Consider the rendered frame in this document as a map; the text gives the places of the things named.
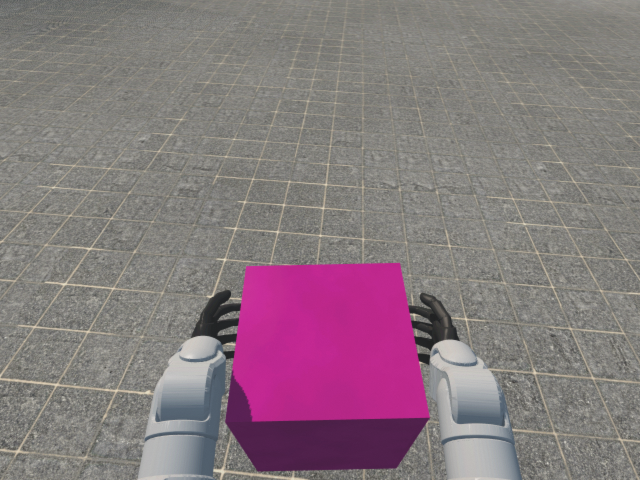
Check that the right robot hand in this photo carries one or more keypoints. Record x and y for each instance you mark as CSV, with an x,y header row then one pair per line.
x,y
440,329

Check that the robot right forearm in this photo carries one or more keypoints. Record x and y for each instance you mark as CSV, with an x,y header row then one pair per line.
x,y
475,427

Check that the robot left forearm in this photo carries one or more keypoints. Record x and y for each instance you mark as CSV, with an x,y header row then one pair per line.
x,y
183,424

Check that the left robot hand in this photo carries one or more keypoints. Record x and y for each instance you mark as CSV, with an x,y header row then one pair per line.
x,y
208,325

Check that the carton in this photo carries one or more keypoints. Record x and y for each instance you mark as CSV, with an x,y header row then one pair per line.
x,y
326,374

